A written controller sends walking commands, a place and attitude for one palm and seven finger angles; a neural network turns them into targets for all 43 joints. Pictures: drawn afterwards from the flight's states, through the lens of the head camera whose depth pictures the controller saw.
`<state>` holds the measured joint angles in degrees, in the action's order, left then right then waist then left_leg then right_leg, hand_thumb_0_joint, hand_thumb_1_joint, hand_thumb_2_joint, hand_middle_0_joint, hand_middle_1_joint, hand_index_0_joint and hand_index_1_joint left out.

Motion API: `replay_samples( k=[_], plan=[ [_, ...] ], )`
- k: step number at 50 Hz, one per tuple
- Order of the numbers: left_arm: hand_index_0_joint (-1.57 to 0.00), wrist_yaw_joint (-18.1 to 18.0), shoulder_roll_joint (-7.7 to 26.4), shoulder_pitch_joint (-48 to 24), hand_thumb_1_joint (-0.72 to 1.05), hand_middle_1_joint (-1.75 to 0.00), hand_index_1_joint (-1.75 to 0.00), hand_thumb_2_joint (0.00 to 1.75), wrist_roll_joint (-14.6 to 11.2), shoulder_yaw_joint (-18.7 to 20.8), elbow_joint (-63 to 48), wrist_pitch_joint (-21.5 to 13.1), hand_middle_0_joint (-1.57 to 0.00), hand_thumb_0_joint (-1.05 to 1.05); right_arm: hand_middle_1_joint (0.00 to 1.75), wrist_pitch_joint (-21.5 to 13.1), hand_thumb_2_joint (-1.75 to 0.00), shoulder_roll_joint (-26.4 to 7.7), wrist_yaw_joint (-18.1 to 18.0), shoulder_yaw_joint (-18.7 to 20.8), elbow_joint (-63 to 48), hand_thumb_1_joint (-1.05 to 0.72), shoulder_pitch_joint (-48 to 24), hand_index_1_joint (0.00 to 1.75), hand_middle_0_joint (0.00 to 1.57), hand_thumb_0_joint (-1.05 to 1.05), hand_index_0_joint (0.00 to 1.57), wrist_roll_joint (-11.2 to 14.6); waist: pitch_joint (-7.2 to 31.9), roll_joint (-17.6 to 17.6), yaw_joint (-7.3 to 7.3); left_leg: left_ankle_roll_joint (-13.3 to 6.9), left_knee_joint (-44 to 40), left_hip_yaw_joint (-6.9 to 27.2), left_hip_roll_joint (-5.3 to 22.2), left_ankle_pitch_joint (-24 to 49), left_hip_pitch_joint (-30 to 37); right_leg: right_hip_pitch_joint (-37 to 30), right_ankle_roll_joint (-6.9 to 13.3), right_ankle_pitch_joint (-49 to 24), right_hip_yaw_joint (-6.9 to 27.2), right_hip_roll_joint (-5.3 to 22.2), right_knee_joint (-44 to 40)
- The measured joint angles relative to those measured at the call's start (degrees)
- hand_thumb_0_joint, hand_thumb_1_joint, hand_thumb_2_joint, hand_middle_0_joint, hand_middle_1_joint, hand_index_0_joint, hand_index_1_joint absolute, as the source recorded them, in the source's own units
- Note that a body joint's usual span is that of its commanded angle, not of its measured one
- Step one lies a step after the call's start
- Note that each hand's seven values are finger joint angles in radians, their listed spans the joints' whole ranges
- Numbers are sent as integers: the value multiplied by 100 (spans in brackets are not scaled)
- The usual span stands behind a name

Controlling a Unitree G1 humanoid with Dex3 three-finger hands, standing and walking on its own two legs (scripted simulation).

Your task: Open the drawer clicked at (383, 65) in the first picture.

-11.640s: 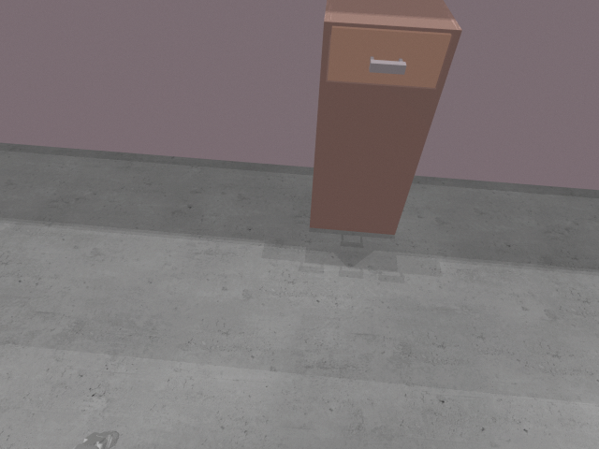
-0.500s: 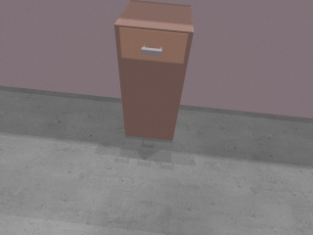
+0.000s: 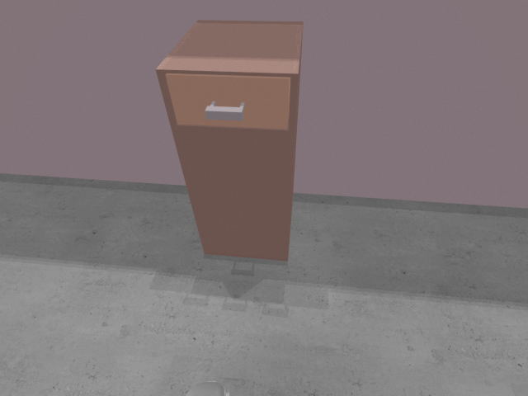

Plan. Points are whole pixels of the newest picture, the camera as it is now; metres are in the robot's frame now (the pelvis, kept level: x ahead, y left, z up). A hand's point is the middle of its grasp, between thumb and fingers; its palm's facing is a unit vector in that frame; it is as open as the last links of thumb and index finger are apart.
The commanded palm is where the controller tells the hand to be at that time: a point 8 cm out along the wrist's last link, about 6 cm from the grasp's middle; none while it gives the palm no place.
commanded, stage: take the last steps up to it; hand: left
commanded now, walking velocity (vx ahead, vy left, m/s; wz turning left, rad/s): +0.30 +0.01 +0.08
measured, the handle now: (226, 109) +0.85 +0.16 +0.01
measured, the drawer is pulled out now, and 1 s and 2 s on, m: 0.00 0.00 0.00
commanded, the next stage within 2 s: come to a stop and stand still in 0.66 s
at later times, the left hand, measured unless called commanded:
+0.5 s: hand out of the picture +0.14 +0.22 -0.19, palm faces +0.09 -0.98 -0.17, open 7.4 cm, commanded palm none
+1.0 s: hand (198, 301) +0.35 +0.17 -0.17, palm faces +0.08 -0.96 -0.27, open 7.2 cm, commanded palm none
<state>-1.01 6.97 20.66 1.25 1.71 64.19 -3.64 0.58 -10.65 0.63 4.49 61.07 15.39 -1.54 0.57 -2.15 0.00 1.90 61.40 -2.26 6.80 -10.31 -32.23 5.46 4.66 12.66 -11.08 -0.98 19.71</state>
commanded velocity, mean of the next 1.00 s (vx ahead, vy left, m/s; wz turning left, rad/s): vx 0.10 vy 0.03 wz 0.01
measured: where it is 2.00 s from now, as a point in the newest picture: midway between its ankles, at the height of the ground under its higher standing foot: outside the picture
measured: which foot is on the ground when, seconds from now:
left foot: up 0.00-0.30, down 0.32-0.74, up 0.76-1.00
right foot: down 0.00-0.32, up 0.34-0.70, down 0.72-1.00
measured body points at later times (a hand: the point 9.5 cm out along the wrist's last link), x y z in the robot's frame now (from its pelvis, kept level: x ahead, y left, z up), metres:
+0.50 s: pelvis +0.17 +0.05 -0.01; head +0.18 +0.05 +0.44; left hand +0.14 +0.27 -0.17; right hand +0.25 -0.19 -0.15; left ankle +0.18 +0.15 -0.75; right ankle +0.16 -0.07 -0.67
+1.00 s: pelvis +0.30 -0.02 +0.00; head +0.34 -0.04 +0.44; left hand +0.35 +0.22 -0.14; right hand +0.33 -0.24 -0.18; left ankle +0.30 +0.13 -0.69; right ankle +0.33 -0.10 -0.75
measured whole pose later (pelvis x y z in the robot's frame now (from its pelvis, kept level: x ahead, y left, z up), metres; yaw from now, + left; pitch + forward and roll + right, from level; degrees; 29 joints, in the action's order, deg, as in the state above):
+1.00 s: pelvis +0.30 -0.02 +0.00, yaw +1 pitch +0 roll +2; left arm -2.0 8.5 10.8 1.4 2.7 58.6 0.1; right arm 2.8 -10.1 -1.0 3.1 60.8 12.7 -0.2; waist -5.3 -1.9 -0.5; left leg 2.8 53.7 -1.9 1.8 -24.7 -24.4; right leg 15.0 3.1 12.9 -9.1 3.5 28.2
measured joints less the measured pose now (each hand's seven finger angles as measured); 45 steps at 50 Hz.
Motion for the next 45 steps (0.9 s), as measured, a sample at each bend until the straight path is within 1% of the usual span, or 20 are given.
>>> replay_samples(
  k=[3, 7, 11, 14, 15, 16, 17, 19, 20, 22, 24, 27, 31, 34, 36, 37, 39, 41, 43, 45],
  plan=[
    [-20, 0, -104, 245, 92, -30, -30, 90, 12, -28, 117, -53, -20, 0, 29, -7, -90, 42, 26, -14, -40, -91, -199, 30, 20, 0, 20, 6, 10, 1, -106, 33, -359, 1, 35, 87, -44, -214, -9, 78, -48, -65, -167],
    [-20, 2, -197, 504, 91, -30, -30, 90, 35, -50, 235, -85, -20, 0, 29, -20, -90, 120, 56, -56, -96, -91, -471, 30, 20, 0, 20, 20, -74, 44, -252, -16, -1121, -77, 48, 41, 91, -445, -71, 275, -104, -63, -232],
    [-20, -3, -223, 678, 91, -30, -30, 90, 50, -55, 322, -61, -20, 0, 29, -66, -90, 228, 72, -120, -157, -91, -756, 30, 20, 0, 20, 36, -232, 133, -401, -140, -1908, -234, -43, -148, 403, -621, -200, 574, -147, 29, -127],
    [-20, -3, -203, 799, 91, -30, -30, 90, 45, -38, 381, -19, -20, 0, 29, -153, -90, 309, 65, -180, -214, -91, -914, 30, 20, 0, 20, 35, -329, 238, -478, -277, -2483, -423, -217, -284, 807, -680, -345, 945, -146, 186, 200],
    [-20, 2, -206, 856, 91, -30, -30, 90, 31, -38, 403, -4, -20, 0, 29, -215, -90, 323, 54, -203, -247, -91, -943, 30, 20, 0, 20, 26, -348, 263, -479, -342, -2754, -500, -294, -193, 1026, -609, -389, 1148, -117, 268, 523],
    [-20, 14, -224, 894, 91, -30, -30, 90, 10, -40, 429, 24, -20, 0, 29, -300, -90, 326, 33, -215, -280, -91, -965, 30, 20, 0, 20, 7, -364, 248, -445, -431, -2881, -525, -319, 61, 1152, -407, -407, 1346, -79, 348, 1100],
    [-20, 33, -213, 849, 91, -30, -30, 90, -15, -50, 456, 74, -20, 0, 29, -377, -90, 353, 0, -221, -298, -91, -984, 30, 20, 0, 20, 4, -422, 283, -401, -462, -2706, -570, -362, -23, 1157, -86, -398, 1503, 79, 436, 1972],
    [-20, 52, -152, 702, 91, -30, -30, 90, -24, -42, 441, 171, -20, 1, 29, -445, -90, 406, -46, -247, -298, -91, -903, 30, 20, 0, 20, 38, -475, 340, -351, -468, -2582, -678, -416, -402, 1343, 632, -340, 1657, 447, 479, 3639],
    [-20, 56, -107, 604, 91, -30, -30, 90, -20, -17, 409, 206, -20, 1, 29, -458, -90, 430, -71, -234, -281, -91, -816, 30, 20, 0, 20, 67, -455, 357, -316, -457, -2667, -717, -439, -502, 1482, 968, -340, 1568, 536, 498, 4191],
    [-20, 66, -13, 363, 91, -30, -30, 90, 9, 52, 293, 242, -20, 1, 30, -551, -90, 386, -191, -80, -337, -94, -689, 30, 21, -3, 21, 162, -406, 391, -212, -392, -2981, -787, -490, -489, 1776, 1544, -370, 1260, 624, 585, 4676],
    [-20, 70, 103, 69, 91, -30, -30, 90, 36, 118, 108, 265, -20, 1, 30, -560, -90, 255, -222, -70, -294, -95, -550, 30, 21, -5, 21, 121, -348, 401, -134, -387, -3290, -798, -534, -426, 2031, 1960, -421, 970, 638, 693, 4598],
    [-20, 80, 256, -377, 91, -30, -30, 90, 46, 202, -232, 277, -20, 1, 30, -485, -90, 123, -210, -95, -126, -95, -251, 30, 21, -5, 20, 79, -248, 401, -106, -360, -3640, -770, -571, -396, 2338, 2310, -500, 585, 648, 830, 3990],
    [-20, 122, 343, -875, 91, -30, -30, 90, 39, 237, -575, 288, -20, 0, 29, -347, -90, 77, -173, -115, 88, -93, 119, 30, 20, -3, 20, 39, -206, 333, -22, -242, -3821, -715, -548, -508, 2632, 2297, -559, 250, 636, 895, 2874],
    [-19, 157, 369, -1102, 91, -30, -30, 90, 44, 232, -711, 277, -20, 0, 29, -256, -90, 100, -146, -119, 191, -92, 334, 30, 20, -1, 20, 11, -232, 248, 93, -100, -3681, -688, -453, -755, 2757, 2015, -563, 157, 565, 814, 2117],
    [-19, 180, 398, -1146, 91, -30, -30, 90, 51, 218, -767, 222, -20, 0, 29, -208, -90, 132, -131, -128, 244, -92, 488, 30, 20, -1, 20, 7, -229, 221, 144, 24, -3370, -680, -365, -1051, 2763, 1668, -541, -9, 475, 713, 1553],
    [-20, 177, 382, -1170, 91, -30, -30, 90, 63, 210, -763, 162, -20, 0, 29, -186, -90, 128, -119, -131, 275, -91, 540, 30, 20, -1, 20, 20, -248, 149, 143, 1, -3034, -646, -265, -1269, 2674, 1607, -416, -169, 421, 635, 1507],
    [-20, 156, 301, -1192, 91, -30, -30, 90, 48, 153, -743, 68, -20, 0, 29, -85, -90, 105, -103, -140, 318, -91, 534, 30, 20, 0, 20, 56, -333, 2, 172, -133, -1765, -336, -219, -1888, 2208, 1576, -239, 98, 295, 530, 1760],
    [-20, 111, 205, -1130, 91, -30, -30, 90, 20, 95, -703, 41, -20, 0, 29, -26, -90, 96, -107, -152, 335, -91, 471, 30, 20, 0, 20, 76, -380, -32, 150, -187, -675, -131, -316, -1944, 1705, 1380, -166, 245, 222, 479, 1625],
    [-20, 43, 111, -1041, 91, -30, -30, 90, 1, 47, -637, 95, -20, 0, 29, -1, -90, 89, -142, -174, 311, -91, 347, 30, 20, 0, 20, 102, -409, -22, 100, -138, -299, -83, -368, -1747, 1352, 1166, -198, 148, 212, 435, 1305],
    [-20, -67, 111, -996, 94, -30, -30, 90, -12, 94, -604, 176, -20, -1, 29, 46, -90, 97, -171, -179, 226, -91, 194, 30, 20, 0, 20, 143, -435, -5, 57, -70, -446, -51, -393, -1599, 1121, 1033, -147, 58, 209, 404, 1040]
  ],
)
